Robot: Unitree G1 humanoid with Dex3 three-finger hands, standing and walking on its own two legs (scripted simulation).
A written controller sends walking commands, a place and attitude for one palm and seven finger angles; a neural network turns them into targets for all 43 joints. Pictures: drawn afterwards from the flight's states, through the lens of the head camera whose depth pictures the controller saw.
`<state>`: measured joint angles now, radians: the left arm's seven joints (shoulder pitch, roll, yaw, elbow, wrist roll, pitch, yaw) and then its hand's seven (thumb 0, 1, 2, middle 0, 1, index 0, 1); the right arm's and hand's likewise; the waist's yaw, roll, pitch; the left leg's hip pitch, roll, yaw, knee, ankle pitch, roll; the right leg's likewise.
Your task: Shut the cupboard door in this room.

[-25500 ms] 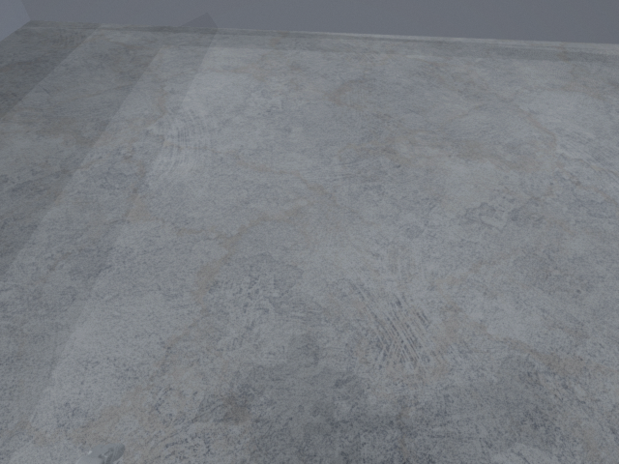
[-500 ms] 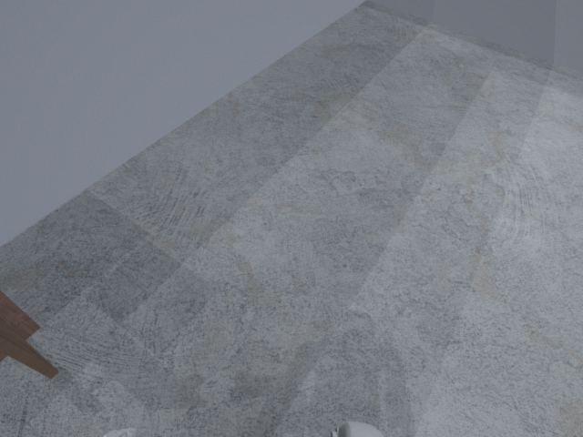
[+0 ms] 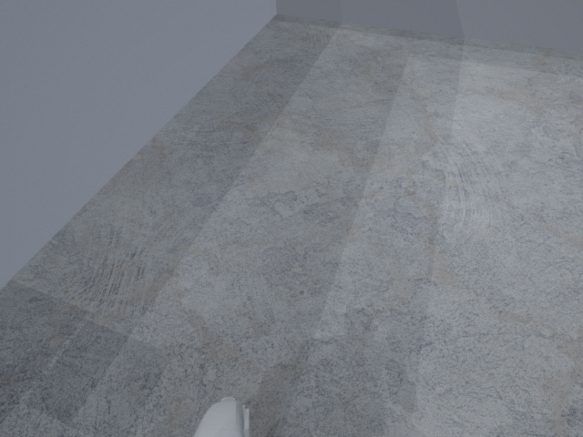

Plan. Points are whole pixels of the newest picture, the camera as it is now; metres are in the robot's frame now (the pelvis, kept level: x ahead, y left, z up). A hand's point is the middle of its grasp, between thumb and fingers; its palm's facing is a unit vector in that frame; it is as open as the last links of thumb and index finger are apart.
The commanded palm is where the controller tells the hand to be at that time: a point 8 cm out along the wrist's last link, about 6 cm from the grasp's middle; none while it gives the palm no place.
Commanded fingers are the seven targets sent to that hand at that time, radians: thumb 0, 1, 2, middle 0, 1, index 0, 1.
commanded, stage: walk around to get in front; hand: left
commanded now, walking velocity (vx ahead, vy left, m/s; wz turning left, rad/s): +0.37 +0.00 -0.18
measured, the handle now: out of the picture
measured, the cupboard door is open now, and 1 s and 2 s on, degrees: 90 90 90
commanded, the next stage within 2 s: none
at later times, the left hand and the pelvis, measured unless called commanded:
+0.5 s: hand (168, 364) +0.26 +0.25 -0.18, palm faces -0.07 -0.98 -0.16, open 7.4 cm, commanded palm none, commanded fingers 0.00 0.90 0.90 -0.20 -0.30 -0.20 -0.30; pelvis +0.20 +0.07 +0.00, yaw -8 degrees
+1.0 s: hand (243, 245) +0.52 +0.15 -0.16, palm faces -0.12 -0.96 -0.23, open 7.1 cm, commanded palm none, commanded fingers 0.00 0.90 0.90 -0.20 -0.30 -0.20 -0.30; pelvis +0.40 -0.03 +0.00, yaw -10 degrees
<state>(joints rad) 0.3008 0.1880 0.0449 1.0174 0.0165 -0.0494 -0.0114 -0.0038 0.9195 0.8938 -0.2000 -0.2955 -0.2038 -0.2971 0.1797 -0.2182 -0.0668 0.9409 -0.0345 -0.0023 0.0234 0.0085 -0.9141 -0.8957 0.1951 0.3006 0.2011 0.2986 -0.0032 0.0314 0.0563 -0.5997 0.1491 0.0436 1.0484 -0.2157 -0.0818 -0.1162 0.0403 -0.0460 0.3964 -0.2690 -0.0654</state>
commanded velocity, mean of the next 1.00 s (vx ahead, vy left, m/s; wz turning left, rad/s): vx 0.38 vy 0.00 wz -0.11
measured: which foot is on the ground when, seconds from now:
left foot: up 0.00-0.22, down 0.24-0.78, up 0.80-1.00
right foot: down 0.00-0.24, up 0.26-0.76, down 0.78-1.00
